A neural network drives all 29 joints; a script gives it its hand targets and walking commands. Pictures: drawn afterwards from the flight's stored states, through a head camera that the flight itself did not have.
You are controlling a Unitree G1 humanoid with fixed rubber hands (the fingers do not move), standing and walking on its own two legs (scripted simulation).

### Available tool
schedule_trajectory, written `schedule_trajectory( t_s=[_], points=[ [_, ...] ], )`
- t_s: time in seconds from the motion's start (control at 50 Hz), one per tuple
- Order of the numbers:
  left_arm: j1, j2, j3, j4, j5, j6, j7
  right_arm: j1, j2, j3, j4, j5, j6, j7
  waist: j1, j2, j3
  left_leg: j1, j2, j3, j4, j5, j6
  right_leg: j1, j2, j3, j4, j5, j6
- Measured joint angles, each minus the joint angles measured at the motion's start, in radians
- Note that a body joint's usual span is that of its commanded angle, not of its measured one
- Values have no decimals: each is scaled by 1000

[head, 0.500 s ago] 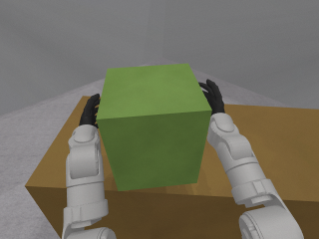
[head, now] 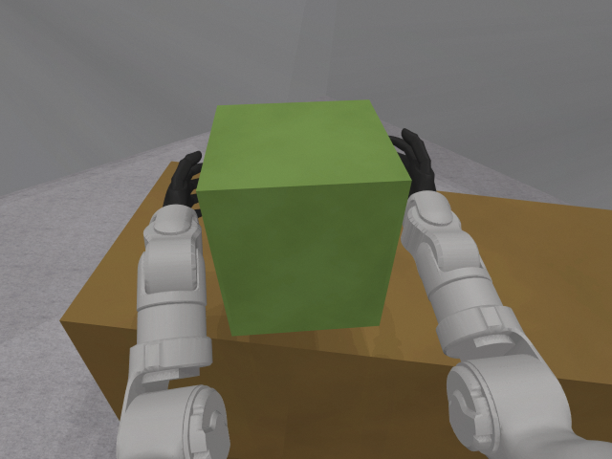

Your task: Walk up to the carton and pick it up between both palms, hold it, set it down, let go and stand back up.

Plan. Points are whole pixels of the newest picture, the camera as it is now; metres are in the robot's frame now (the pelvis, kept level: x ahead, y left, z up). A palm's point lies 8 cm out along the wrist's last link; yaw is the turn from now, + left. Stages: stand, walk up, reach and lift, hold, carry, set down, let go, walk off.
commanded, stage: hold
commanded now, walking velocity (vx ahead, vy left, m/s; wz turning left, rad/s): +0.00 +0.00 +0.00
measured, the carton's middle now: (300, 218) +0.40 +0.02 +0.15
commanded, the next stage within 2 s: set down in 0.66 s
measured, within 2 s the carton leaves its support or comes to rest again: neither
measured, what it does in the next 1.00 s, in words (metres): stands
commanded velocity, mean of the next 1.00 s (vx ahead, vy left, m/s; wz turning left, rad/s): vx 0.00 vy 0.00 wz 0.00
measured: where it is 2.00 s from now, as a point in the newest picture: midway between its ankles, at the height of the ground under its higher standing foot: outside the picture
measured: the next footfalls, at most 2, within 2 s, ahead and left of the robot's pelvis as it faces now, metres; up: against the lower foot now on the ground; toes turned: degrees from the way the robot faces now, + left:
none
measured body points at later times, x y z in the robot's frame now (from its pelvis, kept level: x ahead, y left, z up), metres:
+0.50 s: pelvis +0.04 +0.01 +0.00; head -0.03 +0.04 +0.44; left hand +0.38 +0.17 +0.17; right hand +0.39 -0.14 +0.20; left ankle +0.05 +0.13 -0.75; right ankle +0.03 -0.11 -0.75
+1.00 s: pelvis +0.00 +0.00 +0.00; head -0.04 +0.04 +0.45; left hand +0.39 +0.17 +0.19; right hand +0.40 -0.13 +0.22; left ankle +0.05 +0.13 -0.75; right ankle +0.03 -0.11 -0.75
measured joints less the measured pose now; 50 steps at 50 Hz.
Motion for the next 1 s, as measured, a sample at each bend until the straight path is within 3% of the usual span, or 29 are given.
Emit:
schedule_trajectory(
  t_s=[0.2, 0.4, 0.56, 0.68, 0.76, 0.86, 1.0],
  points=[
    [32, 5, -22, -37, -14, 9, 9, 13, -21, 53, -18, 55, 1, -16, -16, -1, -24, 34, 5, -4, 17, -43, -4, 48, 6, -5, -10, -30, -1],
    [153, -14, -41, -198, -10, 60, -16, 121, -34, 154, -165, 136, 51, -68, -50, 10, 12, 113, 3, -3, 37, -88, 2, 145, 4, -4, -28, -54, 8],
    [214, -35, -55, -271, -9, 68, -28, 196, -30, 165, -260, 136, 73, -71, -49, 25, 43, 115, -1, 2, 51, -88, 9, 151, 0, 1, -25, -46, 15],
    [174, -36, -47, -240, -3, 49, -26, 174, -16, 122, -251, 92, 63, -53, -31, 29, 44, 85, -2, 5, 45, -63, 11, 112, -2, 4, -16, -28, 14],
    [104, -38, -30, -161, 8, 26, -22, 134, -10, 71, -203, 46, 47, -28, -7, 24, 28, 52, -4, 8, 37, -41, 10, 65, -5, 4, 3, -20, 11],
    [-3, -32, 7, -25, 28, -57, -15, 58, 19, -35, -96, -46, -40, 7, 24, 16, 9, 16, -4, 16, 18, -15, 10, 10, -10, 1, 24, -14, 7],
    [-66, -25, 64, 139, 74, -194, -30, 1, 63, -172, 61, -199, -192, 52, 26, 5, 23, 37, 10, 28, -16, -2, 7, 37, -13, -31, -7, -10, 4]
  ],
)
